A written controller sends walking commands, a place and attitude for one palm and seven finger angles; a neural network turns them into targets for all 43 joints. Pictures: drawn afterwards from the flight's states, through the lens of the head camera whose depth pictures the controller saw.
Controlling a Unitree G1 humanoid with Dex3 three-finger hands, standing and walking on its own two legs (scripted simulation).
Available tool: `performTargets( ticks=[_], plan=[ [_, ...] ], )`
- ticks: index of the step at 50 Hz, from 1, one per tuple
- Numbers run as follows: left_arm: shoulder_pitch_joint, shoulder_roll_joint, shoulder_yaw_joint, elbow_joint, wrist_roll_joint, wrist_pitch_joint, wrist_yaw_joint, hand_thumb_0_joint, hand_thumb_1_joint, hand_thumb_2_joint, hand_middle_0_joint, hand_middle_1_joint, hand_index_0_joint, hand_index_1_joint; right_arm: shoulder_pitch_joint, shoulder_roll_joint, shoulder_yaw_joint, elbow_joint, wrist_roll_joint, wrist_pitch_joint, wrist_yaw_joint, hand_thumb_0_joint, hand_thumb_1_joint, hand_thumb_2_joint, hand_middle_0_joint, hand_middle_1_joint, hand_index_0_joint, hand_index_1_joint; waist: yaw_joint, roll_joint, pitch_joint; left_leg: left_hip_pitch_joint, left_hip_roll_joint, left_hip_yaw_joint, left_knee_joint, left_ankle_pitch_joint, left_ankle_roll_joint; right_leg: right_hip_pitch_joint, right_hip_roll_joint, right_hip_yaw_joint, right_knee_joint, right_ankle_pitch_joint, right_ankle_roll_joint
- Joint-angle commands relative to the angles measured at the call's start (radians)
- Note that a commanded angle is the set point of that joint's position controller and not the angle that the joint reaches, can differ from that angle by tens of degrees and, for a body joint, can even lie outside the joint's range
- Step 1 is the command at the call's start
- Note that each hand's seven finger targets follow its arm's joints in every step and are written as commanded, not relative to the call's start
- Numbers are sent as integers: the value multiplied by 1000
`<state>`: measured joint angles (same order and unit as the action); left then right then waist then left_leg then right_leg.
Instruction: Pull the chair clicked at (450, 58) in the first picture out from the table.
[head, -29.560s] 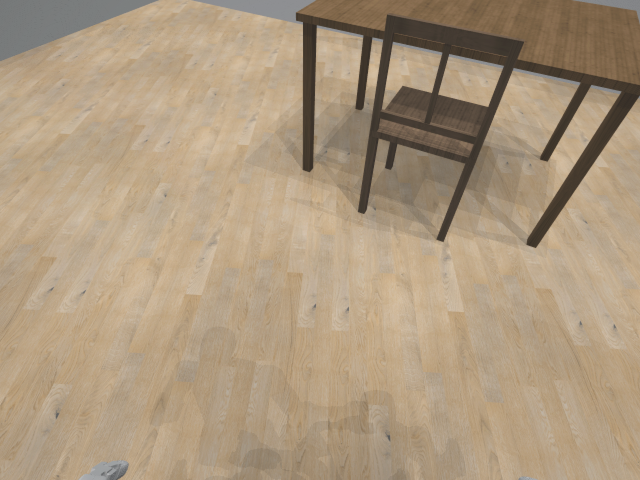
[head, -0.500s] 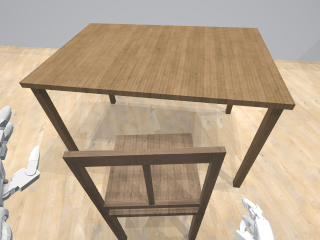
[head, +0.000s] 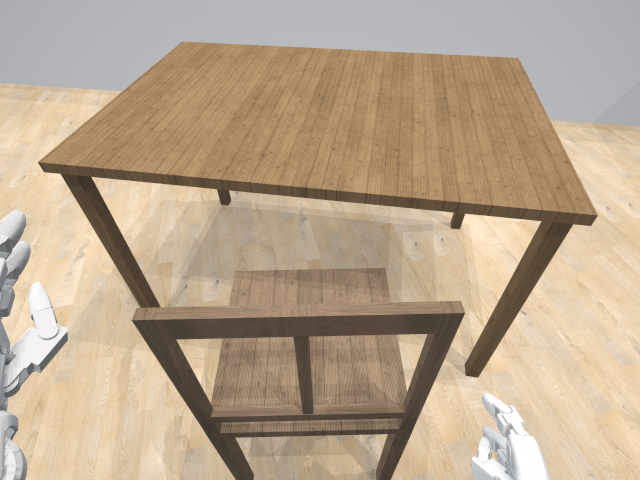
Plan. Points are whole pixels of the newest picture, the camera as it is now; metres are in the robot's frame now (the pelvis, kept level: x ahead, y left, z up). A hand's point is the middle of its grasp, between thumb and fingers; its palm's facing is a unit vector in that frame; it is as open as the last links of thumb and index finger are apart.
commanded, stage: step back with the hand held close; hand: left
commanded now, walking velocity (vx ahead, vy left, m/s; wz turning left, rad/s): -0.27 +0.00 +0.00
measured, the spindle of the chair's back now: (305, 376) +0.30 +0.07 -0.11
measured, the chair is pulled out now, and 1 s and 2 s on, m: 0.24 0.24 0.24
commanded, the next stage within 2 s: none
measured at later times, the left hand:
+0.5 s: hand (66, 351) +0.17 +0.25 +0.17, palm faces +0.44 -0.73 -0.52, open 7.4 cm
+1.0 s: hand (55, 397) +0.13 +0.24 +0.17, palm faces +0.48 -0.74 -0.48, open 7.4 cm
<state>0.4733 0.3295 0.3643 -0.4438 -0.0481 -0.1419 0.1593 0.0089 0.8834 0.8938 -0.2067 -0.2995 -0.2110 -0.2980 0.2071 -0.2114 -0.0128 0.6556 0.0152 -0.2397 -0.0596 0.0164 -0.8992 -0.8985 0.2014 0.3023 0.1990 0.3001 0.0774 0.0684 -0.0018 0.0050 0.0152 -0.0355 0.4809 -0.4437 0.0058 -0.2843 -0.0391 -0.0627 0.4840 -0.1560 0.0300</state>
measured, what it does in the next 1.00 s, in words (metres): shifts its weight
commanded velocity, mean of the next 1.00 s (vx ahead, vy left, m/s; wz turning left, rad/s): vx -0.30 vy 0.00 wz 0.01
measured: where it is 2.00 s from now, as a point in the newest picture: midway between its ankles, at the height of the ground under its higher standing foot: outside the picture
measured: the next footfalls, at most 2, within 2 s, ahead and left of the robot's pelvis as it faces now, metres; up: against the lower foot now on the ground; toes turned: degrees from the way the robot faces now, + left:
none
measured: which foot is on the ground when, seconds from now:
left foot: down 0.00-1.00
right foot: down 0.00-1.00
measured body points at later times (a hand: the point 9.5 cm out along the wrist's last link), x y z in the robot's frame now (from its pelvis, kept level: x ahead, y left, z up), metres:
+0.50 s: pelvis -0.03 -0.01 -0.01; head -0.01 -0.03 +0.44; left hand +0.14 +0.29 +0.20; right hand +0.14 -0.25 -0.10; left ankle -0.11 +0.11 -0.73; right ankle +0.06 -0.15 -0.73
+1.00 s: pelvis -0.07 -0.02 -0.01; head -0.06 -0.03 +0.44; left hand +0.10 +0.28 +0.19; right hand +0.09 -0.27 -0.10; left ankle -0.11 +0.11 -0.73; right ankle +0.06 -0.15 -0.73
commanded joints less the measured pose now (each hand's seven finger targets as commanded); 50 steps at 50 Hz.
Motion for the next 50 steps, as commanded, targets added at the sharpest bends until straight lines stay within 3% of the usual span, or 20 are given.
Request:
performTargets(
  ticks=[1,2,3,5,7,9,11,12,17,20,25,27,31,32,36,39,42,45,48,50],
  plan=[
    [-214,241,190,-177,-7,-121,8,0,900,900,-200,-300,-200,-300,-87,-121,-25,-170,5,-7,-16,0,-900,-900,200,300,200,300,-58,-43,21,-291,62,2,-114,288,23,185,-56,85,-17,190,-40],
    [-218,250,193,-199,-6,-121,5,0,900,900,-200,-300,-200,-300,-95,-127,-27,-187,7,2,-18,0,-900,-900,200,300,200,300,-58,-21,14,-302,61,-3,-129,258,29,185,-51,95,-14,167,-36],
    [-126,186,152,-130,-4,-109,1,0,900,900,-200,-300,-200,-300,-102,-119,-21,-183,5,17,-20,0,-900,-900,200,300,200,300,-59,-7,29,-299,68,-9,-130,306,29,177,-49,70,1,202,-35],
    [-57,150,117,-140,0,-100,-9,0,900,900,-200,-300,-200,-300,-106,-128,-23,-194,-2,45,-15,0,-900,-900,200,300,200,300,-64,64,-35,-248,87,-14,-97,530,20,180,-52,47,43,330,-32],
    [-25,159,125,-178,0,-92,-14,0,900,900,-200,-300,-200,-300,-121,-131,-29,-209,-8,65,-10,0,-900,-900,200,300,200,300,-65,91,-101,-200,103,-21,-66,691,13,179,-56,43,65,363,-27],
    [16,179,143,-220,3,-89,-12,0,900,900,-200,-300,-200,-300,-126,-119,-33,-220,-9,88,-7,0,-900,-900,200,300,200,300,-63,60,-130,-189,114,-22,-34,815,3,185,-63,38,80,395,-35],
    [39,220,184,-278,0,-93,-7,0,900,900,-200,-300,-200,-300,-131,-116,-39,-233,-5,102,-9,0,-900,-900,200,300,200,300,-60,28,-173,-196,119,-25,-7,834,-3,201,-73,47,95,416,-44],
    [55,254,221,-279,-1,-91,0,0,900,900,-200,-300,-200,-300,-142,-113,-41,-232,-2,107,-13,0,-900,-900,200,300,200,300,-56,42,-186,-210,114,-26,-3,792,-2,214,-82,59,96,437,-49],
    [86,267,242,-282,-12,-93,17,0,900,900,-200,-300,-200,-300,-134,-103,-47,-236,12,131,-31,0,-900,-900,200,300,200,300,-67,24,-188,-278,98,-19,18,615,-7,208,-107,88,105,463,-58],
    [92,242,223,-242,-11,-86,22,0,900,900,-200,-300,-200,-300,-122,-109,-49,-233,13,142,-37,0,-900,-900,200,300,200,300,-76,-3,-170,-321,97,-20,6,496,0,190,-102,87,101,411,-46],
    [59,216,180,-198,-6,-66,27,0,900,900,-200,-300,-200,-300,-126,-125,-47,-234,18,150,-46,0,-900,-900,200,300,200,300,-75,-50,-114,-420,92,-32,-30,226,26,151,-90,103,72,187,-32],
    [35,232,182,-207,-1,-64,34,0,900,900,-200,-300,-200,-300,-128,-129,-45,-231,18,146,-51,0,-900,-900,200,300,200,300,-74,-45,-92,-452,80,-31,-40,112,35,136,-94,131,35,86,-33],
    [-15,250,173,-241,12,-64,39,0,900,900,-200,-300,-200,-300,-116,-133,-36,-238,11,138,-53,0,-900,-900,200,300,200,300,-70,-98,-63,-483,48,-21,-12,-42,46,84,-111,173,-53,-110,-36],
    [-26,279,195,-241,13,-63,47,0,900,900,-200,-300,-200,-300,-118,-133,-36,-231,13,136,-56,0,-900,-900,200,300,200,300,-70,-85,-56,-477,45,-16,-10,-62,47,64,-118,186,-80,-151,-39],
    [-23,269,183,-246,21,-70,51,0,900,900,-200,-300,-200,-300,-102,-138,-29,-239,8,130,-50,0,-900,-900,200,300,200,300,-70,-57,-65,-501,42,-28,-20,-110,55,63,-109,175,-105,-255,-33],
    [-12,266,187,-243,23,-75,56,0,900,900,-200,-300,-200,-300,-100,-145,-30,-241,7,128,-48,0,-900,-900,200,300,200,300,-70,-10,-60,-556,65,-47,-68,-131,63,103,-85,144,-63,-243,-23],
    [3,265,191,-234,25,-76,57,0,900,900,-200,-300,-200,-300,-108,-150,-39,-237,11,128,-43,0,-900,-900,200,300,200,300,-70,14,-57,-583,78,-51,-76,-81,62,126,-74,129,-19,-144,-21],
    [-1,251,180,-249,24,-80,53,0,900,900,-200,-300,-200,-300,-101,-148,-44,-232,6,127,-34,0,-900,-900,200,300,200,300,-68,-18,-77,-580,75,-41,-41,-17,56,133,-82,131,2,-54,-24],
    [-5,253,184,-249,28,-82,54,0,900,900,-200,-300,-200,-300,-100,-146,-45,-228,5,128,-30,0,-900,-900,200,300,200,300,-68,-16,-62,-624,79,-44,-50,-95,63,138,-87,148,4,-119,-26],
    [-15,262,188,-254,29,-83,55,0,900,900,-200,-300,-200,-300,-99,-148,-49,-223,4,131,-26,0,-900,-900,200,300,200,300,-69,-69,-63,-616,62,-41,-17,-106,59,110,-98,171,-33,-147,-32]
  ],
)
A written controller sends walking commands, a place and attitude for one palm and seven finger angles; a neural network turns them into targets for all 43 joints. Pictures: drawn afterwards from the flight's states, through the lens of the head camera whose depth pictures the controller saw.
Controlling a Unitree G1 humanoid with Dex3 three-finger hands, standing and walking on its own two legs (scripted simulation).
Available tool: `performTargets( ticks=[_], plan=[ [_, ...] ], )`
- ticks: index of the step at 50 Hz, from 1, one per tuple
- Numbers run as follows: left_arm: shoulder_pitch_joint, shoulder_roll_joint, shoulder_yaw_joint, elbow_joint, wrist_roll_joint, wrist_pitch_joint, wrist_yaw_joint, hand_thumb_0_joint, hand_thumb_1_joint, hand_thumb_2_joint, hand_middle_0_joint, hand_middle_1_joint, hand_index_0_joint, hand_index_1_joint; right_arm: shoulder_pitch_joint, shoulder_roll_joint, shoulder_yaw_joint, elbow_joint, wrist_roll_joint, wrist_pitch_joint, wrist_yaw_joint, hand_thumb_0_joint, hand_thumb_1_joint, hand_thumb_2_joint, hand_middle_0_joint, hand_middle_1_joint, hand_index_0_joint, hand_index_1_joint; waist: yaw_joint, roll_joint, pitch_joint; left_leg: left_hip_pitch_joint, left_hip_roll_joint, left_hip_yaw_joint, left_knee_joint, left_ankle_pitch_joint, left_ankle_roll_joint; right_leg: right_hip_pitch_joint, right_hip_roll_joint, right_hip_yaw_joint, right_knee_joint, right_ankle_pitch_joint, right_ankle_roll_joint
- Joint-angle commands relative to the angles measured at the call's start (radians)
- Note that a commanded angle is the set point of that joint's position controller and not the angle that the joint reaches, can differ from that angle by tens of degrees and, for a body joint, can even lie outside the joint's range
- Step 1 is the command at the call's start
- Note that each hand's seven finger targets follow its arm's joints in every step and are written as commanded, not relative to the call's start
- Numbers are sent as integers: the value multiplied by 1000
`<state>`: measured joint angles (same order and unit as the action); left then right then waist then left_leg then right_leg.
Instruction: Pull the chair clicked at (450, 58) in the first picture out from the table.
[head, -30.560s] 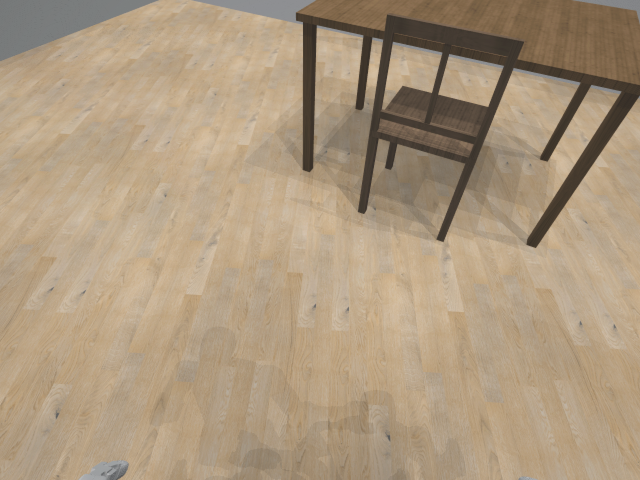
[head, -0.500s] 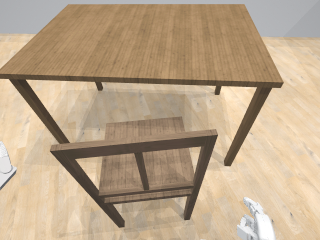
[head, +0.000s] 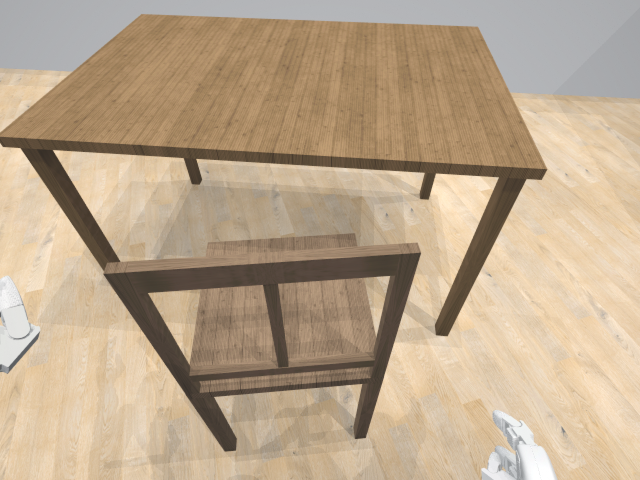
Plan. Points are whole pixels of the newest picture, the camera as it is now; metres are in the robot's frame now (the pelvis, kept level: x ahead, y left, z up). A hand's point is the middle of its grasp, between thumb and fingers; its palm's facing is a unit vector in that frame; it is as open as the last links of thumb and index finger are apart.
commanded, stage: step back with the hand held close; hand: left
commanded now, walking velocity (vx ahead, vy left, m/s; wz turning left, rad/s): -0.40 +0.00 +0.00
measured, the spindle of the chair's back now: (277, 327) +0.37 +0.10 -0.09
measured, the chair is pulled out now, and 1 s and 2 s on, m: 0.24 0.24 0.24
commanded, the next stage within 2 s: stop stepping back and stand still in 1.86 s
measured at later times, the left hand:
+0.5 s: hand (48, 307) +0.22 +0.26 +0.18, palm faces +0.45 -0.77 -0.46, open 7.4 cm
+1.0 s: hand (39, 316) +0.22 +0.28 +0.17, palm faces +0.40 -0.76 -0.51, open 7.4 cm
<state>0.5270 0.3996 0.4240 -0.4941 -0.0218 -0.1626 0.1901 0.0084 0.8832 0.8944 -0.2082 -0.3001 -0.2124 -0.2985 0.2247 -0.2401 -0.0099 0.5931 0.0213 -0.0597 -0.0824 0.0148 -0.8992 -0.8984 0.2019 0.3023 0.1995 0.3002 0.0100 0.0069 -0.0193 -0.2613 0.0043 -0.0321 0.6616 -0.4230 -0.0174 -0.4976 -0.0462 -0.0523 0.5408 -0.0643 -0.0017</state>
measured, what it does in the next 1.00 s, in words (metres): stands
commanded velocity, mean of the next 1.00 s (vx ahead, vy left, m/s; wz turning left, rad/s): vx -0.40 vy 0.00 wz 0.00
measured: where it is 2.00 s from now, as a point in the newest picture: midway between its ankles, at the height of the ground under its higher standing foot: outside the picture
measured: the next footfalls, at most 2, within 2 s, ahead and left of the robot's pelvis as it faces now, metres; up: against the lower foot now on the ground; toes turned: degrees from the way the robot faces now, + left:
right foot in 1.60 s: -0.03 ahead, -0.15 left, +0.00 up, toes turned -3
left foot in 1.88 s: -0.08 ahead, +0.11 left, +0.00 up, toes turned +3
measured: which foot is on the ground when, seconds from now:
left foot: down 0.00-1.00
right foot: down 0.00-1.00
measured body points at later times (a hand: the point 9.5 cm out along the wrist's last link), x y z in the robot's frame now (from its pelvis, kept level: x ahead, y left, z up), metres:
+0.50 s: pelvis +0.01 +0.00 +0.00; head +0.04 +0.02 +0.45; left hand +0.19 +0.30 +0.21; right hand +0.19 -0.24 -0.08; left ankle -0.04 +0.14 -0.72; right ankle +0.13 -0.12 -0.72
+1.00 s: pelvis +0.01 +0.01 +0.00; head +0.04 +0.03 +0.45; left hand +0.19 +0.31 +0.20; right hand +0.17 -0.24 -0.08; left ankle -0.04 +0.14 -0.72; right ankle +0.12 -0.12 -0.72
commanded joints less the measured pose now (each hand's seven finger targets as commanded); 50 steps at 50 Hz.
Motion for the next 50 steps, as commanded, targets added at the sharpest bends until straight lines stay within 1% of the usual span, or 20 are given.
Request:
performTargets(
  ticks=[1,6,12,14,17,18,20,21,24,27,32,34,37,39,41,42,44,46,48,50],
  plan=[
    [-71,195,131,-199,4,-62,25,0,900,900,-200,-300,-200,-300,-117,-117,-53,-158,-3,-48,-2,0,-900,-900,200,300,200,300,-2,-45,-46,-329,63,-35,-174,-128,78,298,-101,176,-125,-260,-4],
    [-50,202,140,-222,2,-66,28,0,900,900,-200,-300,-200,-300,-109,-118,-54,-147,-7,-38,2,0,-900,-900,200,300,200,300,-12,-20,-97,-281,60,-44,-188,-110,82,289,-103,155,-147,-268,-2],
    [-18,199,165,-259,9,-80,25,0,900,900,-200,-300,-200,-300,-141,-113,-64,-150,-3,-47,-1,0,-900,-900,200,300,200,300,-6,116,-105,-396,145,-101,-257,36,102,407,-30,81,95,10,16],
    [-33,195,164,-280,5,-85,21,0,900,900,-200,-300,-200,-300,-127,-108,-69,-143,-8,-50,0,0,-900,-900,200,300,200,300,-5,78,-112,-378,142,-84,-209,119,87,405,-45,90,104,107,9],
    [-50,205,163,-271,-4,-81,16,0,900,900,-200,-300,-200,-300,-122,-102,-73,-131,-10,-48,0,0,-900,-900,200,300,200,300,-11,-7,-117,-290,89,-38,-121,129,54,338,-108,156,5,180,-21],
    [-49,190,143,-268,-7,-79,12,0,900,900,-200,-300,-200,-300,-107,-104,-71,-127,-12,-46,2,0,-900,-900,200,300,200,300,-15,-37,-129,-256,67,-27,-95,107,48,318,-130,175,-38,150,-30],
    [-38,194,145,-258,-6,-78,12,0,900,900,-200,-300,-200,-300,-105,-107,-71,-122,-15,-38,6,0,-900,-900,200,300,200,300,-19,-38,-138,-222,50,-21,-87,51,49,283,-149,193,-106,40,-35],
    [-29,199,152,-252,-4,-77,14,0,900,900,-200,-300,-200,-300,-108,-104,-71,-119,-15,-33,6,0,-900,-900,200,300,200,300,-19,-44,-147,-213,49,-21,-99,46,53,283,-145,179,-121,-6,-30],
    [9,198,161,-259,-2,-80,15,0,900,900,-200,-300,-200,-300,-124,-104,-70,-126,-12,-20,5,0,-900,-900,200,300,200,300,-19,17,-156,-225,82,-52,-168,85,67,311,-101,125,-74,-10,-11],
    [25,215,192,-279,1,-91,15,0,900,900,-200,-300,-200,-300,-150,-102,-74,-133,-9,-21,1,0,-900,-900,200,300,200,300,-14,83,-167,-273,135,-88,-214,181,80,376,-51,79,39,121,5],
    [-16,192,170,-312,-9,-95,4,0,900,900,-200,-300,-200,-300,-144,-105,-73,-140,-15,-38,-1,0,-900,-900,200,300,200,300,-14,133,-115,-342,155,-78,-208,193,81,377,-33,81,141,185,6],
    [-40,180,154,-307,-9,-90,4,0,900,900,-200,-300,-200,-300,-131,-108,-72,-139,-19,-43,0,0,-900,-900,200,300,200,300,-12,122,-88,-366,150,-71,-194,154,78,365,-35,90,144,140,4],
    [-68,197,156,-284,-7,-84,6,0,900,900,-200,-300,-200,-300,-118,-106,-72,-133,-18,-42,-2,0,-900,-900,200,300,200,300,-10,24,-76,-336,92,-32,-119,31,57,312,-91,174,14,99,-21],
    [-73,200,147,-272,-5,-81,7,0,900,900,-200,-300,-200,-300,-100,-102,-69,-124,-23,-36,3,0,-900,-900,200,300,200,300,-17,-53,-93,-260,43,-5,-63,-58,47,253,-146,236,-129,-24,-37],
    [-54,206,150,-248,-4,-73,13,0,900,900,-200,-300,-200,-300,-89,-98,-66,-116,-21,-24,9,0,-900,-900,200,300,200,300,-24,-105,-129,-200,14,14,-34,-95,49,229,-181,250,-242,-199,-43],
    [-34,218,164,-245,-5,-70,17,0,900,900,-200,-300,-200,-300,-98,-99,-68,-112,-20,-20,7,0,-900,-900,200,300,200,300,-22,-95,-135,-181,20,12,-51,-84,52,225,-182,244,-254,-220,-48],
    [9,211,160,-255,-5,-74,19,0,900,900,-200,-300,-200,-300,-106,-97,-65,-115,-18,-11,8,0,-900,-900,200,300,200,300,-23,-68,-169,-165,44,-13,-141,-66,66,257,-155,178,-218,-219,-28],
    [34,211,176,-270,-1,-87,22,0,900,900,-200,-300,-200,-300,-124,-102,-65,-123,-17,-11,6,0,-900,-900,200,300,200,300,-25,39,-157,-201,99,-72,-233,-7,87,274,-79,103,-110,-156,3],
    [42,198,185,-291,6,-97,23,0,900,900,-200,-300,-200,-300,-149,-104,-66,-134,-17,-26,-2,0,-900,-900,200,300,200,300,-19,188,-123,-328,194,-143,-306,93,117,353,5,43,114,-16,23],
    [15,187,185,-304,-1,-98,18,0,900,900,-200,-300,-200,-300,-152,-96,-74,-127,-24,-46,-4,0,-900,-900,200,300,200,300,-15,187,-109,-329,237,-150,-279,285,123,323,28,56,232,-10,23]
  ],
)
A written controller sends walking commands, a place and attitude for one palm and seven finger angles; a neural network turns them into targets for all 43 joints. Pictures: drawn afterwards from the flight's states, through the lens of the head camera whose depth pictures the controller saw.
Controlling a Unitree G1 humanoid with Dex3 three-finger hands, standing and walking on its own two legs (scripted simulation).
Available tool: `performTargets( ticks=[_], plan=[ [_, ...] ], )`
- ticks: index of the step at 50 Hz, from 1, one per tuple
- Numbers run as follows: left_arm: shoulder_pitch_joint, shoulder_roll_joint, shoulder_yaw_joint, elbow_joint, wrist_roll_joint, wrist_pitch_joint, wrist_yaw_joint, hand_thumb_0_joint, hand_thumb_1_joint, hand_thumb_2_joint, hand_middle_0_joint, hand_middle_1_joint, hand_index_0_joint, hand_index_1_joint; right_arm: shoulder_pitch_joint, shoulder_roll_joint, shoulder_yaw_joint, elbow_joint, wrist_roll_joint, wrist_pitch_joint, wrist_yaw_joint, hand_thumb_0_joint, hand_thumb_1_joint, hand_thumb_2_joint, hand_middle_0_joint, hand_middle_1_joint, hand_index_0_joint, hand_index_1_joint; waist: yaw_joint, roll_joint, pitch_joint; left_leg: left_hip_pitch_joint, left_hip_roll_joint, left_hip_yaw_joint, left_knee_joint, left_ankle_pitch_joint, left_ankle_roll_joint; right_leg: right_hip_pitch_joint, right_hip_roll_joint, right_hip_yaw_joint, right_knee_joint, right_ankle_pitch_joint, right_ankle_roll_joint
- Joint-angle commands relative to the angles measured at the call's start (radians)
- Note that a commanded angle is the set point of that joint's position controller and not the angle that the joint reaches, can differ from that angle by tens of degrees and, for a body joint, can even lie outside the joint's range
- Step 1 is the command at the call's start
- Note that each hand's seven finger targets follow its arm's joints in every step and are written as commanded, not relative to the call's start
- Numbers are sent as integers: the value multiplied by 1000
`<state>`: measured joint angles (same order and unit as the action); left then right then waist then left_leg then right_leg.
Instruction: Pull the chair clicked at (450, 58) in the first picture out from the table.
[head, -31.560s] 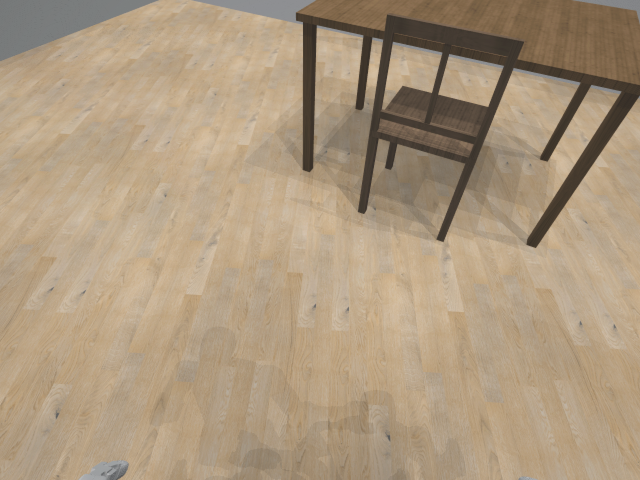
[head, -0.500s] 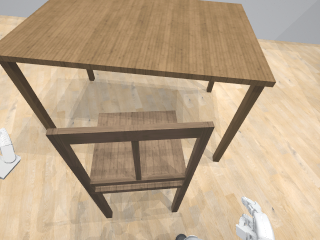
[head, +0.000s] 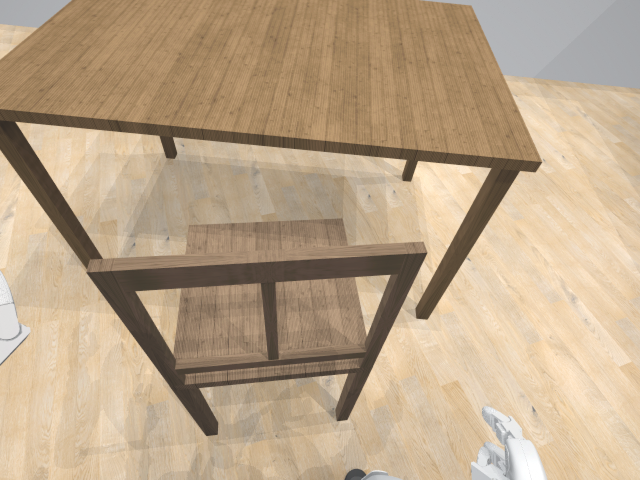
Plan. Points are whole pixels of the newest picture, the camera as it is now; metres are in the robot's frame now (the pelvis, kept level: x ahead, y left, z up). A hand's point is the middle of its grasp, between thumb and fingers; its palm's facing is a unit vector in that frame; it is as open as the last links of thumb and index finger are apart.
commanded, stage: step back with the hand held close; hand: left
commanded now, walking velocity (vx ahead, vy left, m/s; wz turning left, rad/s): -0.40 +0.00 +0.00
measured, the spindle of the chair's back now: (271, 323) +0.36 +0.09 -0.10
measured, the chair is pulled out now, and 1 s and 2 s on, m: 0.24 0.24 0.24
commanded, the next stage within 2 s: stop stepping back and stand still in 0.86 s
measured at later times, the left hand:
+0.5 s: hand out of the picture +0.15 +0.27 +0.18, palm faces +0.46 -0.75 -0.47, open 7.4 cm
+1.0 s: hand out of the picture +0.05 +0.22 +0.17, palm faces +0.35 -0.79 -0.51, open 7.4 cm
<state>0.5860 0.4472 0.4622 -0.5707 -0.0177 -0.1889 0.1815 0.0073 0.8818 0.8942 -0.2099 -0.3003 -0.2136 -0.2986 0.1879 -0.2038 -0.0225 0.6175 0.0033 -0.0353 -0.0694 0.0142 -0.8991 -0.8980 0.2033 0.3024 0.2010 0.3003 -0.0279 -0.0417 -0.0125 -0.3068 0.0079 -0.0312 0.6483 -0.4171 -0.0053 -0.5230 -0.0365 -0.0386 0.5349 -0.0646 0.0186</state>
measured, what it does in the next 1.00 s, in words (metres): walks backwards: right foot, then left foot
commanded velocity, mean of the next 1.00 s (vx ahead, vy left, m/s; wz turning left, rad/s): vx -0.36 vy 0.00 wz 0.01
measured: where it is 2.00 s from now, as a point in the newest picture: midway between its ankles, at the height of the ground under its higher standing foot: outside the picture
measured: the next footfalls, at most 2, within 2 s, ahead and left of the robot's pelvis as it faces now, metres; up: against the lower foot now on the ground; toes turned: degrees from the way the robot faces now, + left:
right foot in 0.60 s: -0.04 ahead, -0.16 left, +0.00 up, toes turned -4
left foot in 0.88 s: -0.09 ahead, +0.09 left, +0.00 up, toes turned +3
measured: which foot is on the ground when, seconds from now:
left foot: down 0.00-0.64, up 0.66-0.86, down 0.88-1.00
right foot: down 0.00-0.34, up 0.36-0.58, down 0.60-1.00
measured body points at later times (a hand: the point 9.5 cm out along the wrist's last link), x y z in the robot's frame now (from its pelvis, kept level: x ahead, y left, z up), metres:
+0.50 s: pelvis -0.04 -0.01 +0.01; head -0.01 +0.02 +0.46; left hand +0.12 +0.30 +0.21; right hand +0.15 -0.23 -0.06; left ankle -0.04 +0.12 -0.72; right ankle -0.05 -0.14 -0.68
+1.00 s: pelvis -0.15 -0.04 +0.01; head -0.12 -0.01 +0.46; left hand +0.03 +0.26 +0.20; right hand +0.01 -0.29 -0.07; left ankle -0.13 +0.09 -0.72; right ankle -0.13 -0.15 -0.69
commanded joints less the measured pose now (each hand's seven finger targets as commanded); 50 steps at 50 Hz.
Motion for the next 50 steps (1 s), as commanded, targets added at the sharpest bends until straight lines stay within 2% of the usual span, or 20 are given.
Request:
performTargets(
  ticks=[1,5,9,12,15,17,18,20,23,28,30,32,33,36,40,42,43,44,48,50],
  plan=[
    [-50,137,144,-233,-10,-70,24,0,900,900,-200,-300,-200,-300,-112,-133,-66,-147,-10,-81,-15,0,-900,-900,200,300,200,300,27,230,-111,-248,239,-139,-234,375,104,315,14,56,246,-50,-2],
    [-77,107,92,-234,-20,-69,11,0,900,900,-200,-300,-200,-300,-89,-127,-66,-109,-13,-112,-7,0,-900,-900,200,300,200,300,22,186,-131,32,207,-70,-60,835,40,224,-45,57,74,132,-40],
    [-77,123,81,-195,-28,-62,6,0,900,900,-200,-300,-200,-300,-70,-123,-71,-107,-1,-98,-2,0,-900,-900,200,300,200,300,9,-12,-211,-48,58,20,112,389,-18,357,-225,227,-20,596,-133],
    [38,190,169,-157,-30,-41,14,0,900,900,-200,-300,-200,-300,-102,-92,-60,-125,8,-58,-9,0,-900,-900,200,300,200,300,43,-94,-207,-107,18,7,159,-138,1,317,-320,303,-191,309,-174],
    [97,172,162,-209,-31,-47,9,0,900,900,-200,-300,-200,-300,-105,-78,-39,-130,15,-29,-6,0,-900,-900,200,300,200,300,13,-89,-225,3,49,43,-148,69,16,284,-215,161,-96,195,-89],
    [94,174,166,-278,-33,-71,8,0,900,900,-200,-300,-200,-300,-156,-128,-61,-144,6,-41,-17,0,-900,-900,200,300,200,300,25,242,-181,27,277,-205,-283,376,109,148,-24,22,142,-33,10],
    [69,181,176,-299,-34,-72,15,0,900,900,-200,-300,-200,-300,-146,-107,-64,-140,-3,-61,-16,0,-900,-900,200,300,200,300,17,345,-173,-15,361,-210,-304,514,140,102,33,32,328,-361,12],
    [3,157,156,-315,-35,-81,17,0,900,900,-200,-300,-200,-300,-127,-115,-65,-126,-23,-111,-13,0,-900,-900,200,300,200,300,18,342,-102,-164,369,-151,-325,403,153,96,55,89,591,-424,0],
    [-95,110,82,-280,-35,-59,18,0,900,900,-200,-300,-200,-300,-73,-117,-76,-71,-15,-149,-12,0,-900,-900,200,300,200,300,26,266,-98,181,305,-51,-180,856,113,-37,23,60,355,-390,5],
    [-136,79,18,-160,-29,-35,-8,0,900,900,-200,-300,-200,-300,-87,-135,-45,-83,-8,-165,3,0,-900,-900,200,300,200,300,34,266,-70,109,281,-67,-176,575,76,171,1,12,-41,-151,-9],
    [-143,125,52,-171,-31,-49,-18,0,900,900,-200,-300,-200,-300,-111,-135,-34,-102,-7,-161,6,0,-900,-900,200,300,200,300,49,172,-75,17,241,-46,-104,366,50,266,-36,24,-161,26,-16],
    [-100,191,97,-175,-32,-61,-20,0,900,900,-200,-300,-200,-300,-81,-100,-34,-117,2,-147,10,0,-900,-900,200,300,200,300,35,-114,-140,-100,57,90,138,44,-19,302,-284,270,-214,341,-131],
    [-65,174,82,-194,-47,-51,-21,0,900,900,-200,-300,-200,-300,-102,-93,-49,-132,19,-138,6,0,-900,-900,200,300,200,300,56,-256,-183,-155,-21,62,334,-121,-21,363,-341,318,-235,465,-191],
    [77,171,142,-196,-37,-48,-15,0,900,900,-200,-300,-200,-300,-153,-58,-23,-156,21,-103,-2,0,-900,-900,200,300,200,300,47,-126,-205,-238,28,-9,397,-127,-29,436,-305,208,-130,589,-216],
    [120,159,150,-226,-47,-64,2,0,900,900,-200,-300,-200,-300,-129,-63,-8,-151,23,-63,-24,0,-900,-900,200,300,200,300,6,-54,-224,-74,29,67,-129,49,-25,439,-210,118,-24,539,-118],
    [106,171,136,-262,-56,-79,7,0,900,900,-200,-300,-200,-300,-121,-91,-37,-131,20,-71,-37,0,-900,-900,200,300,200,300,4,79,-196,104,106,45,-315,397,-1,339,-139,60,62,262,-50],
    [84,177,140,-288,-54,-87,8,0,900,900,-200,-300,-200,-300,-105,-116,-56,-124,17,-86,-34,0,-900,-900,200,300,200,300,21,239,-169,162,272,-135,-304,687,70,163,-55,30,143,-104,-7],
    [81,185,151,-289,-51,-90,11,0,900,900,-200,-300,-200,-300,-84,-119,-71,-117,12,-104,-28,0,-900,-900,200,300,200,300,20,315,-166,179,365,-174,-264,884,124,67,2,56,274,-414,-3],
    [20,166,145,-292,-46,-78,6,0,900,900,-200,-300,-200,-300,-65,-116,-72,-72,-9,-153,-9,0,-900,-900,200,300,200,300,17,346,-116,133,333,-82,-231,918,138,55,16,84,381,-417,1],
    [12,129,103,-239,-32,-50,7,0,900,900,-200,-300,-200,-300,-57,-136,-72,-91,8,-152,7,0,-900,-900,200,300,200,300,29,312,-105,96,285,-49,-198,628,94,137,-17,60,166,-325,-4]
  ],
)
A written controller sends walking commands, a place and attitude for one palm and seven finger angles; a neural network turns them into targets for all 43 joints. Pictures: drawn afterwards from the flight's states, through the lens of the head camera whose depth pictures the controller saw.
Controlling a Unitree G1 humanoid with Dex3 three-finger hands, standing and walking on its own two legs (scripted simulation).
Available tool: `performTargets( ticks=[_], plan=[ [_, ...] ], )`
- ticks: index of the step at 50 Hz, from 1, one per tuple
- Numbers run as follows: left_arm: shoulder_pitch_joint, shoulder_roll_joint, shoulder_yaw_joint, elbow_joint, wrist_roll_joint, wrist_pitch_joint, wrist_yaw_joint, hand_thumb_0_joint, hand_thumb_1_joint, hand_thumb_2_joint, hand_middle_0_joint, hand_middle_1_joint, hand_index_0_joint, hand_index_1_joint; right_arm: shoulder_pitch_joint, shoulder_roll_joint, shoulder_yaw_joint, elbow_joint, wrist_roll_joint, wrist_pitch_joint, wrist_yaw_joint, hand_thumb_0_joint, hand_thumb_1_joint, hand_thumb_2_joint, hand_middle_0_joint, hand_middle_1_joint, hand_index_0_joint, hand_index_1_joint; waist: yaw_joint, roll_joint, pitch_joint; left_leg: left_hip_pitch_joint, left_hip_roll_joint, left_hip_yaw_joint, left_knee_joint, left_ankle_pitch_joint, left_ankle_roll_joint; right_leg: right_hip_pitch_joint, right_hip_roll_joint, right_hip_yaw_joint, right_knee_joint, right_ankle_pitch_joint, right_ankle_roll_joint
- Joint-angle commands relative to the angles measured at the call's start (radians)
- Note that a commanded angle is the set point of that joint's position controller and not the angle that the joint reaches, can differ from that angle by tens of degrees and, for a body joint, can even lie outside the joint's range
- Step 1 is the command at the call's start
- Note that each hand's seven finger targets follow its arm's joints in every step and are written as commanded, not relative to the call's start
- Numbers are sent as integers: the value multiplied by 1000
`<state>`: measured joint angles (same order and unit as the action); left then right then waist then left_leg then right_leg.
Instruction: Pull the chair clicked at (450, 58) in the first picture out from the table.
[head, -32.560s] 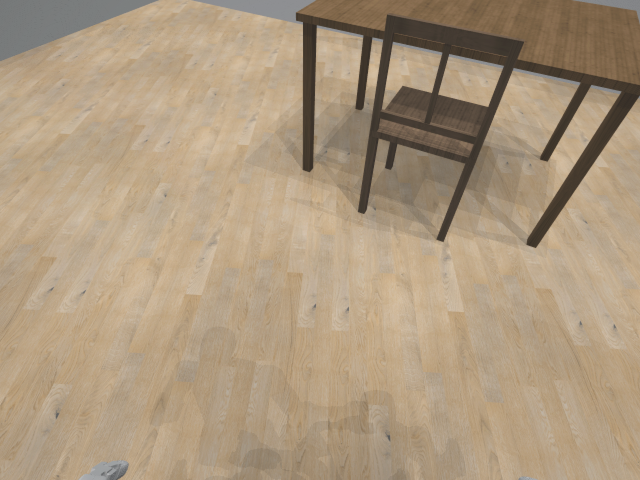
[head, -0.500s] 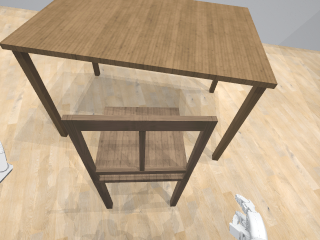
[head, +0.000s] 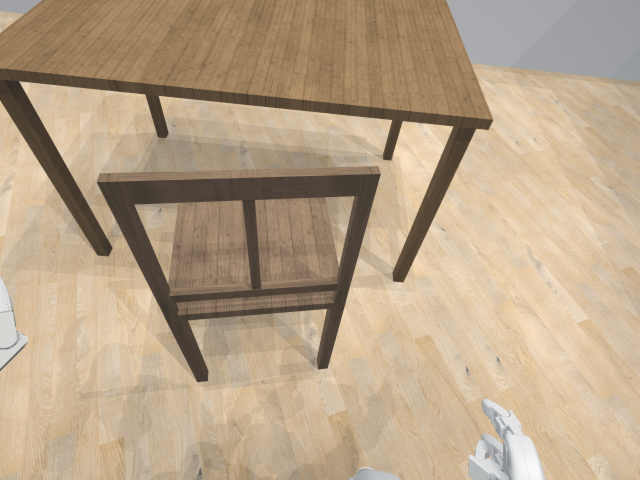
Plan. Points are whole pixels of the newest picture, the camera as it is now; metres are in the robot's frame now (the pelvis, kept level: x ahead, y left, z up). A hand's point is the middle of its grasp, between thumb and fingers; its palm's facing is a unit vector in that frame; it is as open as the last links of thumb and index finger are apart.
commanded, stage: stop stepping back and stand still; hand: left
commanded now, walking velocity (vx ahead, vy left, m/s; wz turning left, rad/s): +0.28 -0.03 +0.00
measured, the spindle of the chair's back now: (253, 247) +0.51 +0.14 -0.11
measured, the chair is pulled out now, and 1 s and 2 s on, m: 0.24 0.24 0.24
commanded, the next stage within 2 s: let the arm hang, fingers relaxed in 1.58 s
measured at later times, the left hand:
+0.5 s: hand out of the picture +0.09 +0.27 +0.18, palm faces +0.45 -0.79 -0.41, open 7.4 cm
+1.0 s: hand out of the picture +0.11 +0.28 +0.18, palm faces +0.41 -0.77 -0.49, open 7.4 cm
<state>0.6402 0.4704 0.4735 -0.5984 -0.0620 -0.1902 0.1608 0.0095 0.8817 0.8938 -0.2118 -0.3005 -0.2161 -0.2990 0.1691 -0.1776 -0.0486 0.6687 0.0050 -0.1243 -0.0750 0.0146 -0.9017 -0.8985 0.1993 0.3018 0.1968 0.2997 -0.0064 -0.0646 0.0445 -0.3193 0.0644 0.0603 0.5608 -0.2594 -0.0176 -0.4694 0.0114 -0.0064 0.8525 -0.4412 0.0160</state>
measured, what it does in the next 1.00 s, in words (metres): steps on the spot: left foot, then right foot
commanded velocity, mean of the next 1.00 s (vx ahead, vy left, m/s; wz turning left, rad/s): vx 0.14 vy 0.00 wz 0.00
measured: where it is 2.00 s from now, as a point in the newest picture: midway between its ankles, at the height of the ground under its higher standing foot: outside the picture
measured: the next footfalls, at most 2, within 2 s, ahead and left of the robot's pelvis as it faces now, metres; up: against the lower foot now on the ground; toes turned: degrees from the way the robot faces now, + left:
left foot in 0.32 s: -0.04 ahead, +0.11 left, +0.00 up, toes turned +2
right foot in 0.58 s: -0.03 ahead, -0.11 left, +0.00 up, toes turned -5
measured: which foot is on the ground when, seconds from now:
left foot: down 0.00-0.10, up 0.12-0.30, down 0.32-1.00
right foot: down 0.00-0.34, up 0.36-0.56, down 0.58-1.00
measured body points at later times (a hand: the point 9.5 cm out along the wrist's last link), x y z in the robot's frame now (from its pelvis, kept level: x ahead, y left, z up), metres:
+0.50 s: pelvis -0.09 +0.00 +0.01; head -0.15 +0.02 +0.45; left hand +0.06 +0.31 +0.20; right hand +0.04 -0.25 -0.07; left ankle -0.08 +0.09 -0.73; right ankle -0.08 -0.12 -0.69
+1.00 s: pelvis -0.09 +0.01 +0.00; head -0.10 +0.03 +0.45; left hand +0.08 +0.32 +0.21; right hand +0.06 -0.21 -0.08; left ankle -0.08 +0.10 -0.73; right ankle -0.07 -0.11 -0.73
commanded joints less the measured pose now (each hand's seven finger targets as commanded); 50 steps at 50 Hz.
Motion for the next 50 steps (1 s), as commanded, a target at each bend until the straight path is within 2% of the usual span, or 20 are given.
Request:
performTargets(
  ticks=[1,4,6,8,14,17,18,20,22,26,28,31,33,36,37,38,40,43,46,50],
  plan=[
    [-40,100,78,-191,12,-35,26,0,900,900,-200,-300,-200,-300,-28,-171,-39,-154,16,-62,16,0,-900,-900,200,300,200,300,6,313,-152,49,201,-127,-101,245,92,166,-62,3,-256,109,0],
    [-77,130,70,-112,23,-19,21,0,900,900,-200,-300,-200,-300,-26,-170,-22,-168,22,-47,15,0,-900,-900,200,300,200,300,0,60,-84,-131,49,-39,86,-335,44,278,-124,31,-499,153,-16],
    [-157,169,85,-81,6,-5,22,0,900,900,-200,-300,-200,-300,-49,-144,-14,-175,22,-42,5,0,-900,-900,200,300,200,300,-12,-200,-43,-117,-52,-40,465,-253,11,58,-370,374,-732,-127,-144],
    [-164,130,50,-2,12,15,11,0,900,900,-200,-300,-200,-300,-19,-167,-26,-126,26,-28,4,0,-900,-900,200,300,200,300,-29,-214,-54,-61,-37,-67,537,-164,11,-9,-332,317,-721,-238,-138],
    [-178,130,28,-67,37,-4,22,0,900,900,-200,-300,-200,-300,-36,-155,11,-160,3,-13,-18,0,-900,-900,200,300,200,300,-27,4,-67,128,-38,-3,-61,-214,68,2,-212,80,-563,-230,-58],
    [-231,152,32,-207,46,-26,30,0,900,900,-200,-300,-200,-300,-2,-196,-4,-200,-2,-43,-14,0,-900,-900,200,300,200,300,-19,444,-67,50,196,-363,-381,-375,200,38,9,-85,-3,-37,4],
    [-225,177,49,-215,58,-25,23,0,900,900,-200,-300,-200,-300,-22,-171,-5,-196,-1,-46,-8,0,-900,-900,200,300,200,300,-17,459,-73,-51,232,-378,-417,-397,233,45,19,-40,214,-40,8],
    [-210,162,58,-165,63,-26,17,0,900,900,-200,-300,-200,-300,-45,-149,-3,-176,9,-55,20,0,-900,-900,200,300,200,300,-6,378,-2,-157,208,-337,-399,-389,225,18,-21,32,341,38,-2],
    [-177,136,43,-100,47,-26,15,0,900,900,-200,-300,-200,-300,-16,-153,5,-160,24,-56,28,0,-900,-900,200,300,200,300,13,242,11,-113,159,-197,-314,-248,164,82,-31,-26,56,48,-4],
    [-194,116,40,44,40,-18,6,0,900,900,-200,-300,-200,-300,-7,-173,10,-154,18,-39,5,0,-900,-900,200,300,200,300,11,220,13,-196,127,-169,-246,-411,100,349,3,-106,-385,49,-33],
    [-226,97,12,85,39,-13,-12,0,900,900,-200,-300,-200,-300,-16,-175,1,-159,17,-23,7,0,-900,-900,200,300,200,300,11,96,-7,-235,30,-78,3,-385,74,373,-69,17,-492,18,-94],
    [-329,121,9,37,15,-8,-13,0,900,900,-200,-300,-200,-300,-4,-165,-15,-161,33,-15,14,0,-900,-900,200,300,200,300,10,-227,-74,-195,-43,-43,478,-219,36,260,-346,378,-706,-127,-217],
    [-305,94,-21,-13,10,6,-18,0,900,900,-200,-300,-200,-300,-22,-171,-17,-164,36,-10,18,0,-900,-900,200,300,200,300,-7,-179,-28,-100,15,-101,385,-191,49,138,-336,311,-661,-94,-220],
    [-265,134,11,-191,28,-17,3,0,900,900,-200,-300,-200,-300,-36,-155,16,-173,8,-13,5,0,-900,-900,200,300,200,300,-33,183,-49,182,0,-60,-97,-147,63,19,-177,42,-357,-109,-125],
    [-256,150,26,-242,29,-29,14,0,900,900,-200,-300,-200,-300,-44,-183,13,-183,-1,-24,-2,0,-900,-900,200,300,200,300,-22,460,-31,190,118,-294,-316,-330,96,-44,-63,-27,-108,-91,-74],
    [-268,157,26,-303,37,-46,24,0,900,900,-200,-300,-200,-300,-57,-161,22,-205,-6,-33,1,0,-900,-900,200,300,200,300,-11,552,-14,142,234,-484,-409,-361,137,-86,7,-32,75,-95,-48],
    [-230,195,85,-244,32,-46,24,0,900,900,-200,-300,-200,-300,-38,-132,15,-177,6,-53,8,0,-900,-900,200,300,200,300,-3,296,-48,97,207,-391,-351,-125,177,-20,-24,20,145,-11,-32],
    [-147,178,90,-203,25,-26,18,0,900,900,-200,-300,-200,-300,-32,-128,26,-159,9,-62,21,0,-900,-900,200,300,200,300,8,289,-65,78,172,-260,-287,49,136,124,-43,-26,-126,7,-15],
    [-109,128,76,-67,17,-16,8,0,900,900,-200,-300,-200,-300,-30,-150,23,-169,16,-58,24,0,-900,-900,200,300,200,300,11,239,-31,-59,124,-172,-242,-142,95,332,-15,-71,-406,130,-23],
    [-151,125,64,11,7,-19,-14,0,900,900,-200,-300,-200,-300,-25,-162,2,-184,10,-38,18,0,-900,-900,200,300,200,300,-15,25,-21,-66,13,-81,-42,-181,50,263,-172,185,-573,42,-113]
  ],
)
